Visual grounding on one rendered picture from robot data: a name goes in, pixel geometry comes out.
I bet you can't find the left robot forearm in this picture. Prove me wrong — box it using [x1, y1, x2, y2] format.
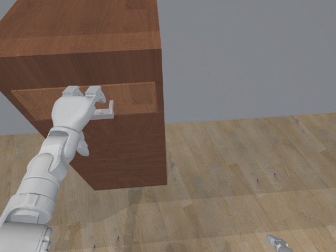
[0, 127, 80, 228]

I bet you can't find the left robot upper arm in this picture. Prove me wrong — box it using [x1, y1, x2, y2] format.
[0, 221, 53, 252]

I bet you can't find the cabinet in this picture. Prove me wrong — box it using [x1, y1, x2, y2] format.
[0, 0, 167, 191]

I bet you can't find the handle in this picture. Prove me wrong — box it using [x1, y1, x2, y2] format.
[90, 100, 114, 120]

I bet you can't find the robot right hand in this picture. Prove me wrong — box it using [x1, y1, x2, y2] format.
[266, 234, 294, 252]

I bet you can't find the robot left hand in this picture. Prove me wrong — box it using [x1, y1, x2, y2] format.
[51, 86, 106, 156]

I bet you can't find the drawer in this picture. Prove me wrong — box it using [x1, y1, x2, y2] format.
[11, 82, 156, 120]

